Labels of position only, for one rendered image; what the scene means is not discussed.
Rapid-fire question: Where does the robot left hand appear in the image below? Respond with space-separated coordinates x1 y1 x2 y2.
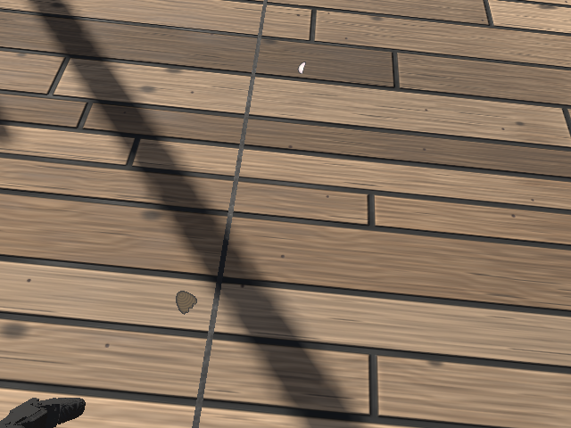
0 398 86 428

